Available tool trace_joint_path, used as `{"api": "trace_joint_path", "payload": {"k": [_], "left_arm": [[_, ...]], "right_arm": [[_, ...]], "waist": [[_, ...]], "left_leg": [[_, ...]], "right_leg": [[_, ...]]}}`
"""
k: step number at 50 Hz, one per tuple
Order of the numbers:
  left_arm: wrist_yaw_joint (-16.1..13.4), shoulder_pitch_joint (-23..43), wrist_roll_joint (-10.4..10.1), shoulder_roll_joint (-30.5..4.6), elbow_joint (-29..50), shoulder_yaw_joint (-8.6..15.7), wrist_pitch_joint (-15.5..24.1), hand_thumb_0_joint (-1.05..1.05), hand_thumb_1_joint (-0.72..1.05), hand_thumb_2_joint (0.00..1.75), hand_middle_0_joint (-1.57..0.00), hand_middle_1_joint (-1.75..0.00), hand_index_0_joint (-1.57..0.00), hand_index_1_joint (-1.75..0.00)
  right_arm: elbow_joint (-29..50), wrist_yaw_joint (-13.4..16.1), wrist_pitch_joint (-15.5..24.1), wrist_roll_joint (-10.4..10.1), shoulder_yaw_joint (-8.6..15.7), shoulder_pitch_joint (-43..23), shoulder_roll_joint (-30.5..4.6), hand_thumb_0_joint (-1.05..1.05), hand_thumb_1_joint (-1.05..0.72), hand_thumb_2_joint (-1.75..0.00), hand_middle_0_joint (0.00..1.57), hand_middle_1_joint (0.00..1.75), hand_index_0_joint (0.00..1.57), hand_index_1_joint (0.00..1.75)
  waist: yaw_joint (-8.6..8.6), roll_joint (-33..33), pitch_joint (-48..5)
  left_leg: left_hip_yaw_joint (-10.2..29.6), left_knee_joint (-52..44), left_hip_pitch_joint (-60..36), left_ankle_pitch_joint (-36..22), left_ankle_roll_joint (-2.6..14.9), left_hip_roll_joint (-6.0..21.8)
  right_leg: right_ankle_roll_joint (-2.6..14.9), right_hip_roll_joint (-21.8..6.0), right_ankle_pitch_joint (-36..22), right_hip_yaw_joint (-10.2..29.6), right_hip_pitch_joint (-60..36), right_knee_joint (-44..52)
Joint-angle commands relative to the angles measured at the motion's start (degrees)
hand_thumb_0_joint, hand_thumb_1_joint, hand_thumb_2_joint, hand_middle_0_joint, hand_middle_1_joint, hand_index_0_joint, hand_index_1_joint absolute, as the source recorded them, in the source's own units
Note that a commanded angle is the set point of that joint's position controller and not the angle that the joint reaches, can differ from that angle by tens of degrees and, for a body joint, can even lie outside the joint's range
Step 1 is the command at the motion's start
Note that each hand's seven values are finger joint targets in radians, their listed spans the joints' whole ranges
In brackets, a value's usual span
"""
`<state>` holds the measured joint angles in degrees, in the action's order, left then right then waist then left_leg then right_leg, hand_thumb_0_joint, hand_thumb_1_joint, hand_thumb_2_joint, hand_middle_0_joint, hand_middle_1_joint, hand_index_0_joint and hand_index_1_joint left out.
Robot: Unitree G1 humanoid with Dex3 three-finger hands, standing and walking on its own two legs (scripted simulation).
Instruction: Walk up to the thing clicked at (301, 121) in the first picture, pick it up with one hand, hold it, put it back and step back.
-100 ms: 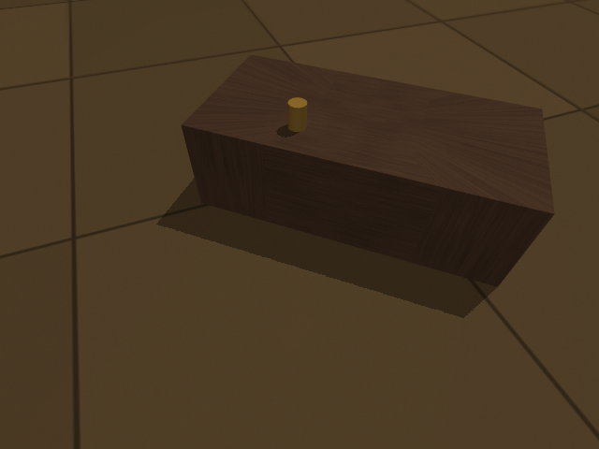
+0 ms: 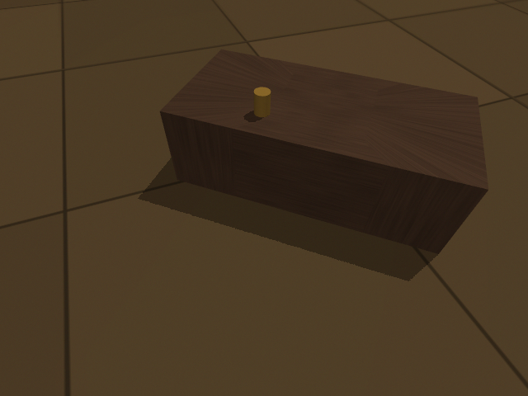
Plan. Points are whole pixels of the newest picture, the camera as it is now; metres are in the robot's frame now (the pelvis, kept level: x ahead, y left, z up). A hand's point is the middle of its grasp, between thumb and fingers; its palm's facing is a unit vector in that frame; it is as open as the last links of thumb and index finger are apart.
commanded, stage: stand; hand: left
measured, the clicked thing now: (262, 102) +1.30 +0.04 -0.31
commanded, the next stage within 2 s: walk up in 1.02 s
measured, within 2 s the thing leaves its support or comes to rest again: neither
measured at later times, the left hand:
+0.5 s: hand out of the picture +0.07 +0.25 -0.16, palm faces -0.01 -0.94 -0.34, open 7.4 cm
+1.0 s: hand out of the picture +0.07 +0.25 -0.16, palm faces -0.01 -0.94 -0.34, open 7.4 cm
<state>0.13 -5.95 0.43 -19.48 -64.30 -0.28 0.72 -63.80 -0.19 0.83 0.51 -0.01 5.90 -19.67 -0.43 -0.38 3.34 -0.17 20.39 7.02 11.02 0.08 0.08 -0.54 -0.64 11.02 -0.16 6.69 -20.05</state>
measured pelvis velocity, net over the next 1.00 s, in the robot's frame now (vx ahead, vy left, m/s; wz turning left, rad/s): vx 0.01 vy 0.00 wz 0.01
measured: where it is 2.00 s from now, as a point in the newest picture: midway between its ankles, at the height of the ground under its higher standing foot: (278, 380)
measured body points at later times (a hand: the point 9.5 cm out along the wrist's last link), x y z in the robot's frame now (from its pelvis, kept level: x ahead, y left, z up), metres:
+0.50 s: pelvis +0.00 +0.00 +0.00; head +0.01 +0.00 +0.45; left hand +0.08 +0.30 -0.13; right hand +0.08 -0.30 -0.13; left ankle +0.00 +0.12 -0.75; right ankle +0.00 -0.13 -0.75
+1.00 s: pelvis +0.01 +0.00 +0.00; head +0.02 +0.00 +0.45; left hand +0.07 +0.30 -0.13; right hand +0.09 -0.30 -0.13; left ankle +0.00 +0.12 -0.75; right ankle +0.00 -0.13 -0.75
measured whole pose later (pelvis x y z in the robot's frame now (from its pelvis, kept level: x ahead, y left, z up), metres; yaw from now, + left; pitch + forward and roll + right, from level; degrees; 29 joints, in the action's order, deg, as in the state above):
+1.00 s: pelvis +0.01 +0.00 +0.00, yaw +0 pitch -2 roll +0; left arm 0.1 -6.9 0.5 -19.7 -64.0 -0.3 0.6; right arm -64.0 -0.2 0.7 0.5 -0.3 6.4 -20.1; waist -0.5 -0.4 3.0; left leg 0.1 19.3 6.4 10.8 0.3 -0.3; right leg -0.8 -1.0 11.0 -0.4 5.9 -18.9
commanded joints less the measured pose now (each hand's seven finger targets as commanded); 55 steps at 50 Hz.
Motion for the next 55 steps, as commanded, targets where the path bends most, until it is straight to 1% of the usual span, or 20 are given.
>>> {"api": "trace_joint_path", "payload": {"k": [1,4,5,6,8,14,21,25,26,28,29,37,40,41,50,51,52,53,54,55], "left_arm": [[-0.66,2.41,0.15,-12.14,3.4,2.4,1.22,0.0,0.9,0.9,-0.2,-0.3,-0.2,-0.3],[-0.62,2.13,0.2,-11.92,3.4,2.43,1.19,0.0,0.9,0.9,-0.2,-0.3,-0.2,-0.3],[-0.66,2.43,0.14,-12.13,3.45,2.53,1.15,0.0,0.9,0.9,-0.2,-0.3,-0.2,-0.3],[-0.56,1.48,0.1,-11.63,3.18,2.41,1.27,0.0,0.9,0.9,-0.2,-0.3,-0.2,-0.3],[-0.67,2.18,0.28,-12.37,3.48,2.58,1.27,0.0,0.9,0.9,-0.2,-0.3,-0.2,-0.3],[-0.72,2.43,0.23,-12.1,3.65,2.51,1.21,0.0,0.9,0.9,-0.2,-0.3,-0.2,-0.3],[-0.61,1.91,0.04,-12.23,3.46,2.51,1.07,0.0,0.9,0.9,-0.2,-0.3,-0.2,-0.3],[-0.62,1.65,0.28,-11.84,3.52,2.36,1.08,0.0,0.9,0.9,-0.2,-0.3,-0.2,-0.3],[-0.63,1.56,0.37,-12.45,3.57,2.56,1.07,0.0,0.9,0.9,-0.2,-0.3,-0.2,-0.3],[-0.61,1.65,0.23,-12.13,3.39,2.42,1.04,0.0,0.9,0.9,-0.2,-0.3,-0.2,-0.3],[-0.57,1.57,0.2,-11.99,3.37,2.47,1.02,0.0,0.9,0.9,-0.2,-0.3,-0.2,-0.3],[-0.6,1.24,0.25,-12.0,3.65,2.45,1.06,0.0,0.9,0.9,-0.2,-0.3,-0.2,-0.3],[-0.67,1.49,0.24,-12.44,3.62,2.47,1.13,0.0,0.9,0.9,-0.2,-0.3,-0.2,-0.3],[-0.66,1.56,0.23,-12.18,3.77,2.43,1.16,0.0,0.9,0.9,-0.2,-0.3,-0.2,-0.3],[-0.73,0.78,0.18,-12.39,3.52,2.36,1.12,0.0,0.9,0.9,-0.2,-0.3,-0.2,-0.3],[0.8,-3.1,1.18,-17.4,7.62,5.83,1.67,0.0,0.9,0.9,-0.2,-0.3,-0.2,-0.3],[1.36,-1.77,1.61,-16.95,7.76,6.01,1.54,0.0,0.9,0.9,-0.2,-0.3,-0.2,-0.3],[1.74,2.12,1.55,-15.15,9.18,5.84,1.32,0.0,0.9,0.9,-0.2,-0.3,-0.2,-0.3],[2.05,4.93,1.6,-14.11,10.8,5.77,1.24,0.0,0.9,0.9,-0.2,-0.3,-0.2,-0.3],[2.04,5.52,1.9,-14.62,12.15,5.96,1.61,0.0,0.9,0.9,-0.2,-0.3,-0.2,-0.3]], "right_arm": [[3.56,0.72,1.21,0.02,2.15,-1.98,-11.79,0.0,-0.9,-0.9,0.2,0.3,0.2,0.3],[3.67,0.67,1.15,0.03,2.09,-2.06,-11.86,0.0,-0.9,-0.9,0.2,0.3,0.2,0.3],[3.66,0.71,1.15,-0.1,2.16,-2.16,-11.77,0.0,-0.9,-0.9,0.2,0.3,0.2,0.3],[3.54,0.66,1.22,-0.07,2.18,-2.01,-12.21,0.0,-0.9,-0.9,0.2,0.3,0.2,0.3],[3.83,0.69,1.17,-0.1,2.24,-2.3,-12.04,0.0,-0.9,-0.9,0.2,0.3,0.2,0.3],[3.79,0.77,1.19,0.01,2.17,-2.07,-12.2,0.0,-0.9,-0.9,0.2,0.3,0.2,0.3],[3.36,0.75,1.24,-0.05,1.94,-1.54,-11.97,0.0,-0.9,-0.9,0.2,0.3,0.2,0.3],[3.41,0.78,1.17,-0.03,1.99,-1.75,-12.2,0.0,-0.9,-0.9,0.2,0.3,0.2,0.3],[3.5,0.81,1.15,-0.03,2.11,-1.79,-12.2,0.0,-0.9,-0.9,0.2,0.3,0.2,0.3],[3.4,0.74,1.2,-0.12,1.94,-1.71,-12.07,0.0,-0.9,-0.9,0.2,0.3,0.2,0.3],[3.22,0.77,1.17,-0.09,1.97,-1.54,-12.31,0.0,-0.9,-0.9,0.2,0.3,0.2,0.3],[3.43,0.76,1.31,-0.03,2.06,-1.83,-12.57,0.0,-0.9,-0.9,0.2,0.3,0.2,0.3],[3.42,0.74,1.22,-0.07,2.14,-1.7,-12.32,0.0,-0.9,-0.9,0.2,0.3,0.2,0.3],[3.44,0.75,1.23,0.03,2.03,-1.39,-12.26,0.0,-0.9,-0.9,0.2,0.3,0.2,0.3],[3.23,0.71,1.16,-0.12,1.91,-1.38,-12.23,0.0,-0.9,-0.9,0.2,0.3,0.2,0.3],[7.37,-0.5,2.23,1.37,6.03,1.41,-17.84,0.0,-0.9,-0.9,0.2,0.3,0.2,0.3],[6.16,-0.94,2.41,1.89,6.78,3.86,-18.58,0.0,-0.9,-0.9,0.2,0.3,0.2,0.3],[6.02,-1.09,2.35,1.99,7.24,5.8,-18.64,0.0,-0.9,-0.9,0.2,0.3,0.2,0.3],[6.11,-1.17,2.38,1.71,8.03,7.67,-19.88,0.0,-0.9,-0.9,0.2,0.3,0.2,0.3],[7.17,-1.26,2.69,1.83,8.59,7.46,-21.01,0.0,-0.9,-0.9,0.2,0.3,0.2,0.3]], "waist": [[0.43,0.58,-3.96],[0.26,0.11,-4.52],[0.24,0.69,-4.3],[0.06,0.12,-4.27],[0.32,0.81,-5.4],[0.32,0.31,-4.69],[0.25,0.06,-4.1],[0.08,0.13,-4.09],[0.14,0.95,-4.91],[0.26,0.6,-3.83],[0.19,0.5,-4.02],[-0.06,0.35,-4.75],[0.29,0.94,-5.1],[0.27,0.91,-4.92],[0.21,0.58,-4.27],[1.37,0.81,-10.07],[2.8,-2.03,-5.81],[4.93,-5.13,-0.7],[6.77,-10.65,2.4],[6.69,-8.55,5.57]], "left_leg": [[5.74,-3.74,-0.41,-7.38,1.47,6.9],[5.81,-3.77,-0.28,-6.98,1.9,7.18],[6.07,-3.95,-0.34,-7.49,1.6,7.06],[5.95,-3.91,-0.61,-6.53,1.81,7.09],[5.99,-3.49,-1.69,-8.62,1.81,7.31],[5.92,-3.47,-1.0,-9.11,1.79,7.24],[6.01,-4.37,-0.29,-8.13,1.4,6.98],[6.17,-4.25,0.14,-7.86,1.69,7.08],[6.16,-4.07,-1.05,-7.74,1.79,7.23],[6.36,-4.52,-0.44,-7.95,1.41,7.02],[6.15,-4.39,-0.64,-6.68,1.54,6.93],[6.16,-3.99,-1.34,-9.05,1.71,7.28],[6.23,-3.86,-1.87,-9.8,1.69,7.32],[5.96,-3.83,-1.43,-9.77,1.78,7.17],[6.22,-4.18,-1.61,-9.52,1.6,7.14],[4.77,1.74,-7.35,19.37,4.72,5.45],[7.6,-0.16,-8.2,30.5,6.22,6.99],[12.46,-5.1,-10.77,37.61,7.79,10.09],[20.78,-12.49,-9.05,38.69,11.31,18.27],[25.24,-14.81,-5.74,34.58,14.38,23.89]], "right_leg": [[1.91,-6.38,-6.7,5.13,0.02,3.53],[1.91,-6.53,-6.74,4.85,-0.69,3.52],[1.95,-6.33,-6.32,4.73,-0.55,3.42],[1.76,-6.43,-6.15,4.96,-0.42,3.94],[1.94,-6.57,-7.31,4.87,-0.7,3.45],[1.91,-6.63,-8.07,4.75,-0.78,3.59],[1.86,-6.63,-6.8,4.84,-0.94,3.72],[1.74,-6.74,-6.92,4.66,-1.32,4.25],[1.83,-6.76,-7.08,4.67,-1.48,3.93],[1.8,-6.55,-6.61,4.41,-0.9,3.87],[1.75,-6.73,-6.13,4.71,-0.65,4.19],[1.78,-6.82,-7.65,4.45,-1.07,3.73],[1.81,-6.8,-7.61,4.52,-0.93,3.74],[1.78,-7.01,-8.49,4.71,-1.22,3.89],[1.57,-6.84,-8.13,4.58,-0.77,4.09],[3.82,-3.62,16.64,6.36,3.39,-0.78],[4.31,-3.81,25.45,6.66,14.39,-4.04],[3.15,-0.95,25.27,2.28,25.67,-9.73],[2.02,0.57,18.1,-1.27,30.18,-23.1],[1.89,-2.11,17.54,1.59,33.2,-27.86]]}}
